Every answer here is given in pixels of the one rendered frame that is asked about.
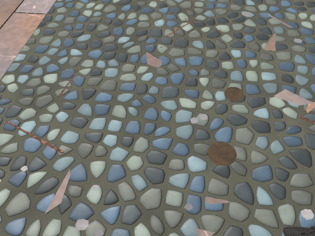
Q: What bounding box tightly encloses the right robot hand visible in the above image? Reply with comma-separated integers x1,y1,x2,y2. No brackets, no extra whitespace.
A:
283,226,315,236

